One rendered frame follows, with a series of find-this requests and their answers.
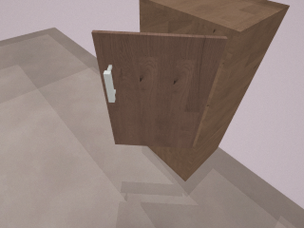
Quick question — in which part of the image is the handle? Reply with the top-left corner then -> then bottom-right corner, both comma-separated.
104,65 -> 116,103

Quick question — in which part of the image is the cupboard door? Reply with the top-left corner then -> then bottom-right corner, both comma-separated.
91,29 -> 228,149

